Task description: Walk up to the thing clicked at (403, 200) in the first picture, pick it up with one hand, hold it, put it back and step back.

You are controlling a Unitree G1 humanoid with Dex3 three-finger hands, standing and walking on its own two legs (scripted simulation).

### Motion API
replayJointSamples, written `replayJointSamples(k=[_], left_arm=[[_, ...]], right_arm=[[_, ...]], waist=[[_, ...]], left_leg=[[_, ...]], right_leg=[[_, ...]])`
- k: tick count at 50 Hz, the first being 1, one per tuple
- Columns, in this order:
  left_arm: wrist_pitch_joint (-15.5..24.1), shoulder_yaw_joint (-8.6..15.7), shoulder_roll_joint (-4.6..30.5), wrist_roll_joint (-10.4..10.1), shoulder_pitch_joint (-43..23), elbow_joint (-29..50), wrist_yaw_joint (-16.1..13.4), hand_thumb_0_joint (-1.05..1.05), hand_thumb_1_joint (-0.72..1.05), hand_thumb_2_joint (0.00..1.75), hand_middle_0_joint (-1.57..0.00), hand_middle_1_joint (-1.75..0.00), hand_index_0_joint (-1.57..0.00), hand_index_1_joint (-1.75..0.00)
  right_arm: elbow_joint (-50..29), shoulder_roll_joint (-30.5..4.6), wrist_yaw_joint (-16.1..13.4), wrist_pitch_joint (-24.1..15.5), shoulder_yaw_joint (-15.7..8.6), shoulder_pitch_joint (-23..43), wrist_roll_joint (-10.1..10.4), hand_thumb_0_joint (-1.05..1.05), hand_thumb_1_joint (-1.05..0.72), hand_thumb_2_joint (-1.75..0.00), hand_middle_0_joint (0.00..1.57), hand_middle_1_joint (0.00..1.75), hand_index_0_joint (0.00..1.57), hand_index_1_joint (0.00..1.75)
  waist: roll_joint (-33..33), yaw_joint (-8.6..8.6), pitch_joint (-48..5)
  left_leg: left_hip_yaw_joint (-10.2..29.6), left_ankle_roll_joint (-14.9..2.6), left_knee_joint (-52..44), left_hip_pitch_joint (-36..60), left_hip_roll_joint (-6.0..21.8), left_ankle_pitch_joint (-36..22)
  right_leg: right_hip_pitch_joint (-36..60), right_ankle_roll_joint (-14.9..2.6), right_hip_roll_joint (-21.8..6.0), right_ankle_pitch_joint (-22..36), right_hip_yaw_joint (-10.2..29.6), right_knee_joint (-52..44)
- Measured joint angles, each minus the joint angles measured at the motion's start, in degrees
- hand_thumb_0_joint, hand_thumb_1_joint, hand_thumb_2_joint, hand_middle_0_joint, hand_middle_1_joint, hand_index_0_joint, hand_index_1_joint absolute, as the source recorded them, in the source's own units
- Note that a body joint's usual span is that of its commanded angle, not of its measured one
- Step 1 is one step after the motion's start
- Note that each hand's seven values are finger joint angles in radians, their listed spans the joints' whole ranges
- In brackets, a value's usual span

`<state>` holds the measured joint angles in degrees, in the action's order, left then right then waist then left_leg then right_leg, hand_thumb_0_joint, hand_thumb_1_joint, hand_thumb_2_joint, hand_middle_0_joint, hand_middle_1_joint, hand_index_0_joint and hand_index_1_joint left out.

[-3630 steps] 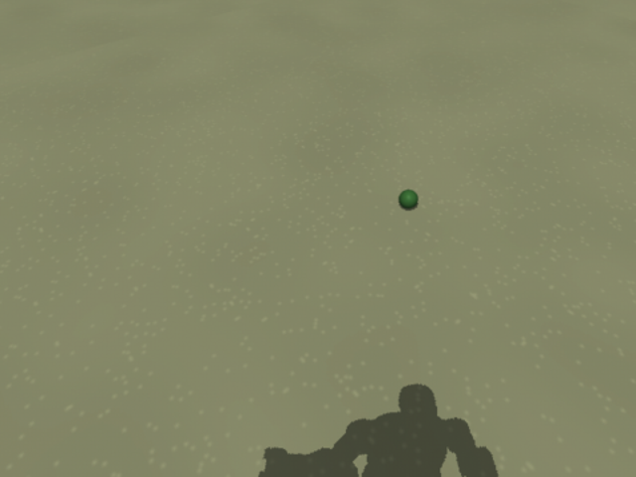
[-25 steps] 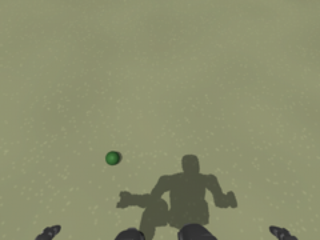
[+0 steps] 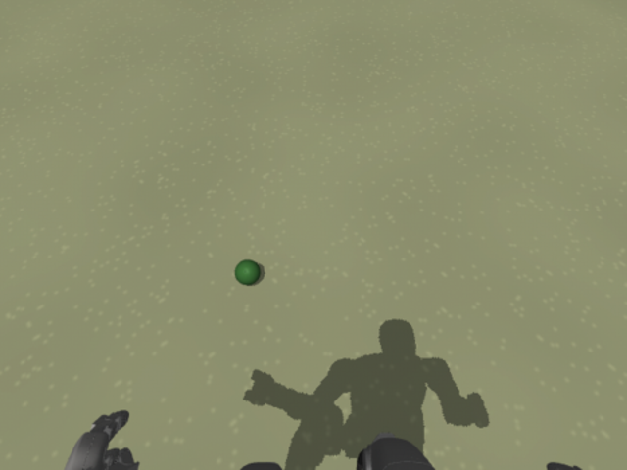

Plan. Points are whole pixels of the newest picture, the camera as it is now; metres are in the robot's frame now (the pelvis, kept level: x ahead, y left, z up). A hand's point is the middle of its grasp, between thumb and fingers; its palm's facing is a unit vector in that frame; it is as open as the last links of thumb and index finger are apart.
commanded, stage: step back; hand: left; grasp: from above
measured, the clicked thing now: (247, 272) +0.75 +0.25 -0.71
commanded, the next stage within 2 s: none
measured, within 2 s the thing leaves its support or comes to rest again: neither
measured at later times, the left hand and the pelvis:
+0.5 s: hand out of the picture -0.09 +0.23 -0.13, palm faces -0.07 -0.90 -0.42, open 7.4 cm; pelvis -0.16 -0.03 +0.01, yaw -5 degrees
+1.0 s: hand out of the picture -0.23 +0.24 -0.14, palm faces -0.05 -0.91 -0.41, open 7.4 cm; pelvis -0.34 -0.03 +0.01, yaw -3 degrees
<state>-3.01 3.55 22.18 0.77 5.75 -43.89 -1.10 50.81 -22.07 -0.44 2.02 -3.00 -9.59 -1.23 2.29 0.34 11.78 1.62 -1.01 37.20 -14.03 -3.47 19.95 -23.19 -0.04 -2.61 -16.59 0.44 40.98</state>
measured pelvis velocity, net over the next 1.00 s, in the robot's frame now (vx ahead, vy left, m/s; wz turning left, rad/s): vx -0.34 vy -0.03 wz -0.05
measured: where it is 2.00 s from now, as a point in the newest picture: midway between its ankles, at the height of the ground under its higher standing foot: outside the picture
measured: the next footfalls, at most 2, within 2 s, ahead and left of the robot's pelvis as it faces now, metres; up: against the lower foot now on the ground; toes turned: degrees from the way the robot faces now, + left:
right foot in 0.36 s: -0.13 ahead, -0.15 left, +0.00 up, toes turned -3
left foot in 0.72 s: -0.22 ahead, +0.10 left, +0.00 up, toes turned -2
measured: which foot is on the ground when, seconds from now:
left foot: down 0.00-0.38, up 0.40-0.70, down 0.72-1.00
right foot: up 0.00-0.34, down 0.36-0.74, up 0.76-1.00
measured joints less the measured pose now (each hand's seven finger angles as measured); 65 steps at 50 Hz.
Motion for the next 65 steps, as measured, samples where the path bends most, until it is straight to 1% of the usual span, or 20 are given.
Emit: replayJointSamples(k=[3, 7, 13, 17, 19, 22, 24, 27, 33, 37, 38, 41, 45, 49, 52, 54, 56, 59, 62, 65], left_arm=[[-1.0, 0.44, 0.16, -0.19, 0.65, -2.03, -0.42, 0.0, 0.9, 0.89, -0.21, -0.3, -0.2, -0.3], [-0.82, 1.02, 0.69, -0.58, 2.63, -3.09, -0.34, 0.0, 0.91, 0.89, -0.21, -0.3, -0.2, -0.3], [-0.58, 1.3, 0.84, -0.08, 5.4, -3.95, 0.29, 0.0, 0.91, 0.89, -0.2, -0.3, -0.2, -0.3], [0.11, 1.07, 0.69, 0.07, 6.37, -4.98, 0.81, 0.0, 0.91, 0.9, -0.2, -0.3, -0.2, -0.3], [0.73, 1.06, -0.4, 0.6, 6.47, -5.96, 0.93, 0.0, 0.91, 0.89, -0.2, -0.3, -0.2, -0.3], [0.68, 0.36, -1.39, 1.16, 7.76, -5.83, 1.52, 0.0, 0.91, 0.89, -0.21, -0.3, -0.2, -0.3], [0.43, 0.08, -1.97, 1.26, 8.19, -5.87, 1.21, 0.0, 0.9, 0.89, -0.21, -0.3, -0.2, -0.3], [0.17, 0.18, -2.17, 1.6, 7.31, -5.21, 0.69, 0.01, 0.9, 0.89, -0.21, -0.3, -0.21, -0.3], [0.92, 0.19, -0.88, 1.35, 2.64, -1.29, -0.44, 0.0, 0.9, 0.89, -0.21, -0.3, -0.21, -0.3], [0.3, -0.2, 0.71, 0.4, -0.38, -0.47, -0.43, 0.0, 0.9, 0.89, -0.21, -0.3, -0.2, -0.3], [0.02, -0.21, 0.88, 0.12, -0.71, -0.92, -0.54, 0.0, 0.9, 0.89, -0.21, -0.3, -0.2, -0.3], [-0.98, -0.04, 0.64, -0.15, -0.73, -2.89, -0.74, 0.0, 0.9, 0.89, -0.21, -0.3, -0.2, -0.3], [-0.68, 0.26, 0.86, -0.76, 0.48, -3.91, -0.5, 0.0, 0.9, 0.89, -0.21, -0.3, -0.2, -0.3], [0.35, -0.08, 0.44, -0.3, 2.5, -4.81, -0.13, 0.0, 0.9, 0.89, -0.21, -0.3, -0.2, -0.3], [1.63, -0.29, 0.1, 0.24, 3.99, -6.63, 0.07, 0.0, 0.9, 0.89, -0.21, -0.3, -0.2, -0.3], [2.23, -0.45, -1.48, 0.95, 4.37, -8.37, 0.2, 0.0, 0.91, 0.89, -0.21, -0.3, -0.2, -0.3], [2.52, -0.76, -1.76, 1.24, 6.01, -8.95, 0.51, 0.0, 0.9, 0.89, -0.21, -0.3, -0.2, -0.3], [2.69, -0.79, -2.27, 1.19, 7.45, -9.92, 0.34, 0.0, 0.9, 0.89, -0.21, -0.3, -0.2, -0.3], [3.13, -0.55, -2.15, 1.43, 7.91, -9.79, 0.36, 0.01, 0.9, 0.89, -0.21, -0.3, -0.21, -0.3], [3.66, -0.15, -1.39, 1.79, 7.79, -9.12, 0.64, 0.0, 0.9, 0.89, -0.21, -0.3, -0.21, -0.3]], right_arm=[[-0.7, 0.89, 0.77, -0.28, 0.58, 0.08, -0.45, 0.0, -0.9, -0.9, 0.2, 0.3, 0.2, 0.3], [-1.49, 1.87, 0.32, -0.2, 1.05, 0.72, -0.51, 0.0, -0.9, -0.9, 0.21, 0.3, 0.2, 0.3], [-4.3, 1.54, -0.04, -0.72, 0.73, 3.55, -0.27, 0.0, -0.9, -0.9, 0.21, 0.3, 0.2, 0.3], [-5.66, 0.4, 0.35, -0.05, 0.69, 4.92, -0.25, 0.0, -0.9, -0.9, 0.21, 0.3, 0.2, 0.3], [-5.42, -0.84, 0.42, 0.71, 0.37, 5.48, 0.18, 0.0, -0.9, -0.9, 0.21, 0.3, 0.2, 0.3], [-3.66, -0.95, -0.3, 2.06, -0.33, 4.28, 0.75, 0.0, -0.9, -0.9, 0.2, 0.3, 0.2, 0.3], [-3.01, -1.33, -0.42, 2.11, -0.38, 2.74, 1.2, 0.0, -0.9, -0.9, 0.2, 0.3, 0.2, 0.3], [-2.32, -1.9, -0.62, 1.58, -0.26, 0.25, 1.4, 0.0, -0.9, -0.9, 0.2, 0.3, 0.2, 0.3], [-0.59, -1.75, -0.58, 1.86, -0.04, -2.55, 0.52, 0.0, -0.9, -0.9, 0.2, 0.3, 0.2, 0.3], [0.13, -0.46, -0.1, 1.29, -0.3, -1.94, 0.04, 0.0, -0.91, -0.9, 0.2, 0.3, 0.2, 0.3], [0.12, -0.02, 0.24, 1.36, -0.1, -1.64, -0.02, 0.0, -0.91, -0.9, 0.2, 0.3, 0.2, 0.3], [-0.27, 0.64, 0.92, 1.13, 0.58, -1.27, -0.64, 0.0, -0.9, -0.9, 0.2, 0.3, 0.2, 0.3], [-0.95, 1.33, 0.61, 1.18, 1.33, -0.21, -0.94, 0.0, -0.9, -0.9, 0.21, 0.3, 0.2, 0.3], [-2.9, 0.71, 0.54, 1.0, 1.01, 2.41, -0.91, 0.0, -0.9, -0.9, 0.21, 0.3, 0.2, 0.3], [-3.72, -0.16, 0.71, 0.95, 0.99, 4.25, -0.38, 0.0, -0.9, -0.9, 0.21, 0.3, 0.2, 0.3], [-2.84, -1.08, 0.4, 1.36, 0.56, 5.12, -0.01, 0.0, -0.9, -0.9, 0.2, 0.3, 0.2, 0.3], [-1.56, -0.61, 0.08, 2.09, 0.41, 4.54, 0.18, 0.0, -0.9, -0.9, 0.2, 0.3, 0.2, 0.3], [-0.23, -0.87, 0.03, 1.73, 0.44, 3.04, 0.85, 0.0, -0.9, -0.9, 0.2, 0.3, 0.2, 0.3], [1.13, -1.27, 0.2, 1.26, 0.39, 1.01, 0.51, 0.0, -0.9, -0.9, 0.2, 0.3, 0.2, 0.3], [2.93, -1.19, 0.7, 1.16, 0.1, -0.83, -0.11, 0.0, -0.9, -0.9, 0.2, 0.3, 0.2, 0.3]], waist=[[-0.51, -0.66, -0.68], [-0.24, -0.11, -2.15], [-0.94, 0.71, -1.63], [-1.99, 1.21, -1.66], [-4.72, 1.03, -1.44], [-4.51, 1.69, -2.57], [-4.03, 1.81, -3.27], [-3.92, 1.1, -3.62], [-3.47, -0.07, -1.9], [-0.78, -0.48, -0.28], [-0.08, -0.26, -0.03], [-1.34, -1.44, -0.96], [-1.33, -0.96, -2.6], [-2.24, 0.13, -2.66], [-3.28, 0.95, -3.0], [-6.61, 0.43, -2.34], [-5.54, 1.77, -3.69], [-5.0, 1.92, -4.78], [-5.21, 1.59, -5.53], [-5.04, 1.63, -6.07]], left_leg=[[0.47, -0.6, 0.16, -1.08, 1.65, -1.02], [-0.12, -0.43, -2.98, -1.93, 3.35, -4.5], [-1.72, -0.09, -3.43, -5.49, 5.53, -8.12], [-2.6, 1.42, -0.71, -9.45, 7.01, -9.4], [-1.11, 1.76, 1.88, -11.73, 8.52, -9.21], [4.43, 1.65, 14.06, -15.45, 2.47, 4.33], [6.71, 1.62, 23.8, -16.8, -1.56, 5.6], [6.83, 2.24, 29.14, -15.17, -3.36, 6.09], [3.33, 2.4, 13.36, -4.82, 0.19, 9.28], [-0.04, 0.79, 0.63, 0.49, 0.25, 1.43], [-0.6, 0.56, 1.0, 0.05, 0.09, 1.06], [0.47, 0.15, 1.2, -1.79, 2.13, -0.35], [0.41, 0.39, -1.75, -3.63, 3.74, -4.19], [-0.82, 0.79, -2.19, -6.46, 5.12, -6.8], [-1.77, 2.0, 0.46, -9.61, 6.38, -7.25], [1.39, 1.1, 3.7, -11.1, 7.08, -3.23], [4.58, 1.23, 10.79, -12.52, 3.19, 4.71], [6.99, 1.34, 19.61, -12.85, -0.38, 5.4], [6.26, 1.99, 19.69, -10.32, -0.12, 5.11], [4.39, 2.26, 11.84, -5.67, 1.51, 7.35]], right_leg=[[-3.0, -0.64, 6.05, -12.73, 4.99, 13.75], [-4.29, -0.33, 9.75, -13.11, 7.56, 27.9], [2.45, 1.84, 6.91, -13.14, 6.23, 19.94], [9.35, 0.84, 3.75, -8.88, 2.97, 2.4], [11.15, 0.01, 4.99, -7.48, 1.26, -2.77], [8.62, -1.08, 3.91, -6.04, 1.5, -0.94], [7.9, -1.1, 2.64, -4.12, 1.9, -2.28], [6.49, -1.03, 1.45, -1.7, 1.25, -3.86], [2.23, -0.74, -0.24, 0.92, -1.93, -2.48], [-1.45, 0.25, -2.41, 1.88, -2.0, 1.03], [-2.13, 0.05, -2.01, -0.54, -0.95, 2.05], [-4.93, -0.42, 4.0, -12.89, 2.9, 15.85], [-3.88, -0.33, 7.88, -13.54, 5.05, 26.54], [3.93, 0.77, 5.65, -13.91, 2.5, 14.65], [11.67, -0.27, 4.25, -7.97, 0.89, -3.64], [12.18, -1.66, 6.27, -6.57, -0.76, -4.64], [10.6, -2.38, 5.23, -6.23, 0.4, -3.22], [10.17, -2.28, 3.63, -4.52, 0.69, -4.24], [9.59, -2.12, 2.74, -3.49, -0.46, -4.71], [8.78, -2.01, 1.93, -3.25, -1.99, -4.17]])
